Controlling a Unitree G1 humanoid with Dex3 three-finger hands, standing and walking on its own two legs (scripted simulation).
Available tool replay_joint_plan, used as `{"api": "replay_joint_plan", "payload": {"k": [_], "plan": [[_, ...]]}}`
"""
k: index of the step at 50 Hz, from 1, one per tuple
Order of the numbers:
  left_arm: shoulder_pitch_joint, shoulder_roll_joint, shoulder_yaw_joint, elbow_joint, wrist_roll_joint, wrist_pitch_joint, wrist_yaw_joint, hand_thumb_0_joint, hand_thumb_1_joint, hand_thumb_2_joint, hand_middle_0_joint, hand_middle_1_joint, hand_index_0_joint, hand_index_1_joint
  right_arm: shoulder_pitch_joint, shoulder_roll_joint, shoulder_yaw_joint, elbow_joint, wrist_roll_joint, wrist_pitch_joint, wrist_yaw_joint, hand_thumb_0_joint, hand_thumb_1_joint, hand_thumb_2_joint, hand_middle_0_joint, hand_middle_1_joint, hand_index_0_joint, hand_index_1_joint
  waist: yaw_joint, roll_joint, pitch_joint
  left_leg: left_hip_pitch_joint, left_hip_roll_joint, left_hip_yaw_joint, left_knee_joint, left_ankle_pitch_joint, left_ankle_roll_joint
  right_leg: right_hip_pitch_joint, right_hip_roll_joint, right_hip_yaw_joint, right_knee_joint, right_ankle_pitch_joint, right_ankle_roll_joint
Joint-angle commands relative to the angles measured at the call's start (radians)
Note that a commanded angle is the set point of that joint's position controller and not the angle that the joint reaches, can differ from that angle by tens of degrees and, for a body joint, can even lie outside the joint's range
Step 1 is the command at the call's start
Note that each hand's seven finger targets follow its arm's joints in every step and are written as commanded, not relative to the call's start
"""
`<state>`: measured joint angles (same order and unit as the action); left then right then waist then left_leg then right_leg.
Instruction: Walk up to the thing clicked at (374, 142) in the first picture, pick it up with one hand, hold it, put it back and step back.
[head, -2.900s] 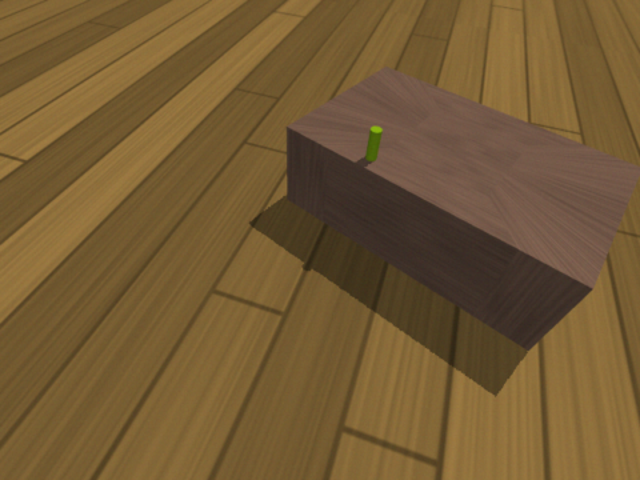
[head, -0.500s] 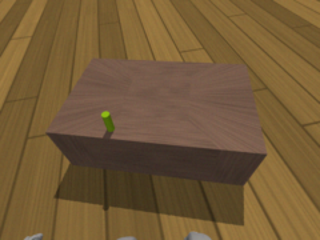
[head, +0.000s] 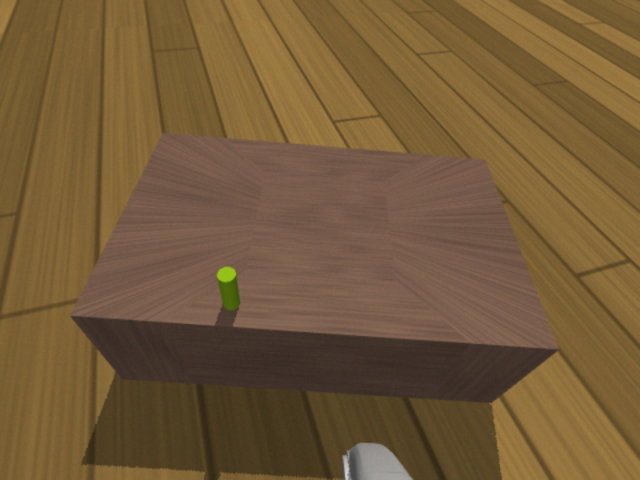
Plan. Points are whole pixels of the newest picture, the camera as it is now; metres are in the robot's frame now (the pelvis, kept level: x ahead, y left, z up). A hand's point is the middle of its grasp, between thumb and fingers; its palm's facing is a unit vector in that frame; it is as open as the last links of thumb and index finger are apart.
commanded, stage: walk up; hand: left
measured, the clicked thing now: (229, 289) +0.56 +0.16 -0.30
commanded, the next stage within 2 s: none
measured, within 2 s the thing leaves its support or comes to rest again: neither
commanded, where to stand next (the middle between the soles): +0.17 +0.03 m, yaw -3 degrees
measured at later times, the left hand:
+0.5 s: hand (74, 440) +0.21 +0.31 -0.12, palm faces -0.09 -0.91 -0.40, open 7.4 cm
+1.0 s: hand out of the picture +0.16 +0.32 -0.15, palm faces -0.08 -0.93 -0.35, open 7.4 cm
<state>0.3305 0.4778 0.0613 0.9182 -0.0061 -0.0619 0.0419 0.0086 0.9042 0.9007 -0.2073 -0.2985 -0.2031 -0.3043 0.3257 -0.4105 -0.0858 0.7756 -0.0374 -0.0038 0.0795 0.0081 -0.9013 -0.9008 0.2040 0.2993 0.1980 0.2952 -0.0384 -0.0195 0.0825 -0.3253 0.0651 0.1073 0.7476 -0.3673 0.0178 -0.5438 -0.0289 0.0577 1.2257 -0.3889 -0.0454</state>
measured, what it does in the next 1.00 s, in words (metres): walks ahead: right foot, then left foot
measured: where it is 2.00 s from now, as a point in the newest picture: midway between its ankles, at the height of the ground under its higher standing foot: outside the picture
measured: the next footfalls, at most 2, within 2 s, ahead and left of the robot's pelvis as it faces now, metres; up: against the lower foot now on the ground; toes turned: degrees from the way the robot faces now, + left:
right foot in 0.26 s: +0.19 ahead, -0.06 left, +0.00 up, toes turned -6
left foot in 0.52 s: +0.17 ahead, +0.20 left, +0.00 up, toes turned -4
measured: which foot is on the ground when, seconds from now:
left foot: down 0.00-0.28, up 0.30-0.50, down 0.52-1.00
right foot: up 0.00-0.24, down 0.26-0.58, up 0.60-0.80, down 0.82-1.00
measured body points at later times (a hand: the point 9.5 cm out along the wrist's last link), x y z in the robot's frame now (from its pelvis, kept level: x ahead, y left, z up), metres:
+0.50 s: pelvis +0.08 +0.06 +0.00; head +0.10 +0.04 +0.45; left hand +0.21 +0.35 -0.10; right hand +0.13 -0.26 -0.12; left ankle +0.12 +0.21 -0.70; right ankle +0.15 -0.06 -0.71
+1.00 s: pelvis +0.08 +0.05 +0.00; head +0.11 +0.05 +0.45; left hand +0.16 +0.36 -0.13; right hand +0.13 -0.28 -0.11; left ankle +0.13 +0.20 -0.71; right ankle +0.07 -0.08 -0.71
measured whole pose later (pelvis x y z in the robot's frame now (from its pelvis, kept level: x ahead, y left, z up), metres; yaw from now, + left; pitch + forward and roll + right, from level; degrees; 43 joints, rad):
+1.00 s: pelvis +0.08 +0.05 +0.00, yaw -5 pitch -3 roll +0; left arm 0.20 0.38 0.04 1.01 0.02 0.03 -0.03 0.01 0.90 0.90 -0.21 -0.30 -0.20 -0.30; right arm 0.21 -0.43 -0.03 0.98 -0.01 -0.04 -0.01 0.01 -0.90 -0.90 0.20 0.30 0.20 0.30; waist 0.01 -0.01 0.09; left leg -0.33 0.05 -0.01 0.70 -0.31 -0.03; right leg -0.29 -0.04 0.02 0.74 -0.40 0.02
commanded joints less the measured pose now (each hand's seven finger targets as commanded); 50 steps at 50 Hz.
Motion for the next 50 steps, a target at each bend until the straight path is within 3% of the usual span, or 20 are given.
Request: {"api": "replay_joint_plan", "payload": {"k": [1,7,11,12,13,14,15,16,19,26,28,29,30,35,40,41,42,44,47,50], "plan": [[0.07,0.162,0.047,-0.053,-0.013,-0.032,-0.008,0.0,0.9,0.9,-0.2,-0.3,-0.2,-0.3,-0.002,-0.271,-0.073,-0.076,0.019,-0.047,-0.034,0.0,-0.9,-0.9,0.2,0.3,0.2,0.3,0.022,0.207,0.029,0.1,0.184,-0.259,-0.4,0.17,0.163,-0.086,-0.038,-0.036,-0.178,0.068,0.023],[-0.049,0.107,0.033,-0.121,0.012,-0.029,-0.018,0.0,0.9,0.9,-0.2,-0.3,-0.2,-0.3,0.075,-0.235,-0.055,-0.072,0.011,-0.039,-0.05,0.0,-0.9,-0.9,0.2,0.3,0.2,0.3,-0.007,0.141,-0.016,0.185,0.227,-0.192,-0.321,0.62,0.193,0.02,-0.02,-0.107,-0.433,0.098,0.013],[-0.005,0.086,0.035,-0.104,0.014,-0.024,-0.012,0.0,0.9,0.9,-0.2,-0.3,-0.2,-0.3,0.019,-0.216,-0.037,-0.077,0.032,-0.029,-0.069,0.0,-0.9,-0.9,0.2,0.3,0.2,0.3,0.051,0.048,-0.102,0.151,0.15,-0.095,-0.116,0.725,0.101,0.292,0.055,-0.146,-0.656,0.285,-0.012],[0.035,0.11,0.043,-0.095,0.017,-0.026,-0.005,0.0,0.9,0.9,-0.2,-0.3,-0.2,-0.3,0.012,-0.192,-0.028,-0.076,0.043,-0.031,-0.072,0.0,-0.9,-0.9,0.2,0.3,0.2,0.3,0.086,0.005,-0.147,0.121,0.11,-0.056,0.003,0.688,0.057,0.405,0.049,-0.134,-0.741,0.368,-0.03],[0.09,0.175,0.065,-0.085,0.023,-0.032,0.002,0.0,0.9,0.9,-0.2,-0.3,-0.2,-0.3,0.015,-0.15,-0.011,-0.08,0.053,-0.034,-0.072,0.0,-0.9,-0.9,0.2,0.3,0.2,0.3,0.123,-0.099,-0.201,-0.01,0.048,-0.037,0.187,0.494,0.013,0.542,-0.082,0.072,-0.766,0.448,-0.086],[0.096,0.207,0.072,-0.107,0.016,-0.033,0.008,0.0,0.9,0.9,-0.2,-0.3,-0.2,-0.3,0.077,-0.103,0.01,-0.074,0.053,-0.028,-0.073,0.0,-0.9,-0.9,0.2,0.3,0.2,0.3,0.113,-0.206,-0.261,-0.193,-0.071,-0.057,0.34,-0.14,-0.016,0.668,-0.349,0.464,-0.773,0.552,-0.212],[0.03,0.205,0.06,-0.127,0.004,-0.024,0.006,0.0,0.9,0.9,-0.2,-0.3,-0.2,-0.3,0.074,-0.194,-0.016,-0.052,0.037,-0.003,-0.09,0.0,-0.9,-0.9,0.2,0.3,0.2,0.3,0.097,-0.067,-0.21,-0.201,-0.032,-0.146,0.401,-0.305,-0.029,0.555,-0.415,0.53,-0.797,0.399,-0.318],[-0.009,0.213,0.061,-0.133,0.003,-0.018,0.01,0.0,0.9,0.9,-0.2,-0.3,-0.2,-0.3,0.058,-0.209,-0.023,-0.038,0.027,0.005,-0.098,0.0,-0.9,-0.9,0.2,0.3,0.2,0.3,0.089,-0.059,-0.154,-0.203,-0.017,-0.16,0.413,-0.346,-0.026,0.452,-0.427,0.549,-0.834,0.265,-0.341],[-0.131,0.147,0.032,-0.142,0.017,-0.013,0.003,0.0,0.9,0.9,-0.2,-0.3,-0.2,-0.3,0.066,-0.185,-0.014,0.032,0.041,0.007,-0.082,0.0,-0.9,-0.9,0.2,0.3,0.2,0.3,0.03,-0.05,-0.038,-0.113,-0.011,-0.162,0.29,-0.177,0.0,0.214,-0.229,0.245,-0.859,0.089,-0.19],[-0.221,0.118,0.031,-0.126,0.026,0.052,-0.036,0.0,0.9,0.9,-0.2,-0.3,-0.2,-0.3,0.084,-0.174,-0.009,0.129,0.022,-0.044,-0.102,0.0,-0.9,-0.9,0.2,0.3,0.2,0.3,0.006,-0.121,-0.076,0.14,-0.066,-0.036,-0.191,0.165,-0.018,0.066,-0.107,0.053,-0.645,0.055,-0.089],[-0.213,0.073,0.025,-0.132,0.021,0.081,-0.045,0.0,0.9,0.9,-0.2,-0.3,-0.2,-0.3,0.023,-0.288,-0.035,0.11,0.0,-0.052,-0.116,0.0,-0.9,-0.9,0.2,0.3,0.2,0.3,0.024,0.1,-0.014,0.052,0.159,-0.407,-0.359,-0.079,0.064,-0.051,-0.005,0.021,-0.481,-0.118,-0.022],[-0.207,0.115,0.043,-0.11,0.025,0.093,-0.042,0.0,0.9,0.9,-0.2,-0.3,-0.2,-0.3,-0.051,-0.359,-0.048,0.083,0.007,-0.053,-0.119,0.0,-0.9,-0.9,0.2,0.3,0.2,0.3,0.013,0.199,0.009,-0.134,0.352,-0.649,-0.502,-0.28,0.202,0.05,0.019,-0.009,-0.269,-0.171,0.016],[-0.203,0.163,0.063,-0.092,0.03,0.096,-0.042,0.0,0.9,0.9,-0.2,-0.3,-0.2,-0.3,-0.127,-0.362,-0.051,0.067,0.005,-0.053,-0.119,0.0,-0.9,-0.9,0.2,0.3,0.2,0.3,0.034,0.16,0.063,-0.223,0.386,-0.672,-0.509,-0.299,0.258,0.088,-0.02,0.034,-0.19,-0.16,0.02],[-0.18,0.101,0.064,-0.064,0.022,0.092,-0.067,0.0,0.9,0.9,-0.2,-0.3,-0.2,-0.3,-0.068,-0.303,-0.04,0.095,0.002,-0.072,-0.126,0.0,-0.9,-0.9,0.2,0.3,0.2,0.3,0.027,0.191,-0.041,0.045,0.207,-0.384,-0.328,0.154,0.166,0.047,-0.003,0.001,-0.302,-0.093,0.023],[-0.086,0.061,0.05,0.011,0.023,0.06,-0.058,0.0,0.9,0.9,-0.2,-0.3,-0.2,-0.3,-0.144,-0.256,-0.013,0.076,0.005,-0.045,-0.111,0.0,-0.9,-0.9,0.2,0.3,0.2,0.3,0.084,0.217,-0.133,0.02,0.115,-0.213,-0.134,0.236,0.109,0.331,0.04,-0.1,-0.751,0.044,0.016],[-0.073,0.098,0.057,0.023,0.033,0.048,-0.048,0.0,0.9,0.9,-0.2,-0.3,-0.2,-0.3,-0.138,-0.213,0.002,0.075,0.017,-0.041,-0.11,0.0,-0.9,-0.9,0.2,0.3,0.2,0.3,0.089,0.146,-0.158,-0.031,0.089,-0.177,-0.043,0.273,0.071,0.424,0.005,-0.034,-0.787,0.113,0.006],[-0.076,0.159,0.067,0.019,0.043,0.037,-0.039,0.0,0.9,0.9,-0.2,-0.3,-0.2,-0.3,-0.121,-0.166,0.02,0.067,0.03,-0.04,-0.11,0.0,-0.9,-0.9,0.2,0.3,0.2,0.3,0.085,-0.004,-0.154,-0.138,0.032,-0.151,0.081,0.211,0.02,0.475,-0.124,0.206,-0.822,0.185,-0.038],[-0.201,0.249,0.069,-0.017,0.039,0.041,-0.045,0.0,0.9,0.9,-0.2,-0.3,-0.2,-0.3,-0.136,-0.198,0.005,0.097,0.032,-0.041,-0.12,0.0,-0.9,-0.9,0.2,0.3,0.2,0.3,0.055,-0.146,-0.101,-0.063,-0.022,-0.12,0.101,-0.165,-0.001,0.238,-0.306,0.397,-0.819,0.098,-0.193],[-0.294,0.128,0.03,-0.036,0.023,0.049,-0.05,0.0,0.9,0.9,-0.2,-0.3,-0.2,-0.3,-0.056,-0.223,-0.006,0.164,0.037,-0.067,-0.109,0.0,-0.9,-0.9,0.2,0.3,0.2,0.3,-0.024,-0.024,-0.085,0.14,0.031,-0.171,-0.189,0.202,0.03,0.147,-0.108,0.051,-0.649,0.231,-0.04],[-0.171,0.112,0.023,0.019,0.013,0.051,-0.048,0.0,0.9,0.9,-0.2,-0.3,-0.2,-0.3,-0.125,-0.284,-0.006,0.148,0.025,-0.071,-0.106,0.0,-0.9,-0.9,0.2,0.3,0.2,0.3,0.051,0.057,-0.115,0.079,0.219,-0.452,-0.313,0.103,0.176,0.203,-0.004,-0.043,-0.512,0.016,0.009]]}}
